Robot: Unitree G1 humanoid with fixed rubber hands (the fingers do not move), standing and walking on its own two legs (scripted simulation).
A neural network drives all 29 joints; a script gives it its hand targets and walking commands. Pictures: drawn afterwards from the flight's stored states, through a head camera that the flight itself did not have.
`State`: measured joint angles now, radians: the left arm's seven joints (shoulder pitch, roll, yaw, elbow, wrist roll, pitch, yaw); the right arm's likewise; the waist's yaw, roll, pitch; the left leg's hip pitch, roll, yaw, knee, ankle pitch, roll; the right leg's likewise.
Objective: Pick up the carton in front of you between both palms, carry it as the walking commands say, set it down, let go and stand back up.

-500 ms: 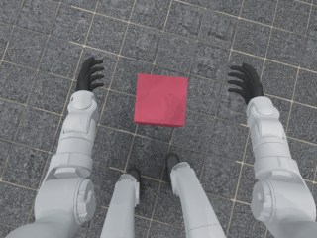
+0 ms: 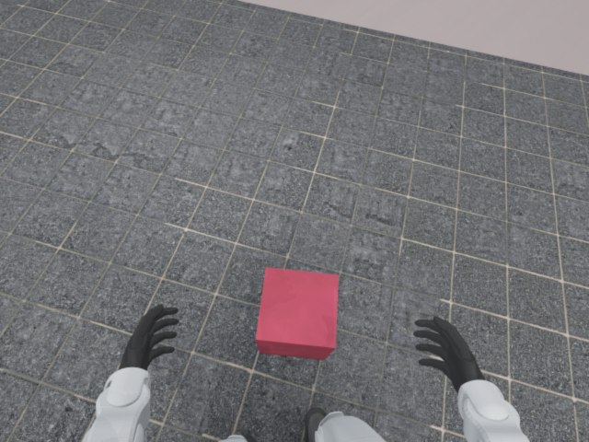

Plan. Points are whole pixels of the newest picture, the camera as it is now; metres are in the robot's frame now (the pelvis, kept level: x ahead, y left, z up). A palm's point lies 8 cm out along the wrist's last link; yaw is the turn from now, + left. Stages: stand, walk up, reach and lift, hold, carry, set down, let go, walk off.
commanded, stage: let go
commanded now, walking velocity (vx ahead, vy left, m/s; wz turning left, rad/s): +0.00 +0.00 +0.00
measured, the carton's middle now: (296, 316) +0.41 -0.05 -0.64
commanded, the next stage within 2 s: stand in 0.62 s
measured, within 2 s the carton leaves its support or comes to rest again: neither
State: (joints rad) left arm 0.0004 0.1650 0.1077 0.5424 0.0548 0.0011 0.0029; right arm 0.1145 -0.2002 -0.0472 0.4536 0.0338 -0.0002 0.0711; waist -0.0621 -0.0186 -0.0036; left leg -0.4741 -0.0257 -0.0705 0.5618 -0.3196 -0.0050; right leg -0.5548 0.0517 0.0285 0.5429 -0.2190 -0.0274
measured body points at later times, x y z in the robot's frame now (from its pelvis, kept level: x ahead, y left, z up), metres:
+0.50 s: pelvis +0.01 +0.03 +0.01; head +0.02 +0.03 +0.46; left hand +0.18 +0.26 -0.06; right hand +0.18 -0.20 -0.07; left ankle -0.04 +0.12 -0.73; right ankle +0.02 -0.10 -0.73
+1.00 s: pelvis +0.05 +0.01 -0.01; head +0.05 +0.00 +0.44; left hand +0.16 +0.26 -0.12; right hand +0.13 -0.27 -0.11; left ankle -0.04 +0.13 -0.73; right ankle +0.02 -0.10 -0.73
